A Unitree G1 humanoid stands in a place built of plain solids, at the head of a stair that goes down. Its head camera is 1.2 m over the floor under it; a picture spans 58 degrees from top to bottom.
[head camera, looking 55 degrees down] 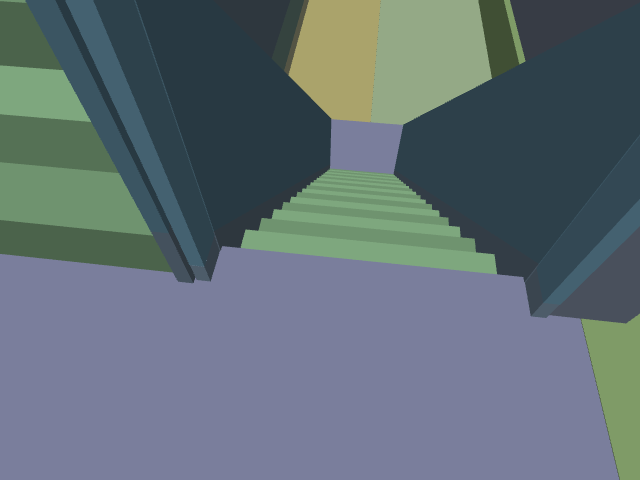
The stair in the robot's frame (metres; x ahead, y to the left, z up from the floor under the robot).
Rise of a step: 0.20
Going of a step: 0.22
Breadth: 0.99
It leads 7 degrees to the right of straight ahead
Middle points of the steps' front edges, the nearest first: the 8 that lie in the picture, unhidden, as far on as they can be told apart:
0.76 -0.16 0.00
0.98 -0.19 -0.20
1.19 -0.21 -0.40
1.41 -0.24 -0.61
1.63 -0.27 -0.81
1.85 -0.29 -1.01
2.07 -0.32 -1.22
2.29 -0.35 -1.42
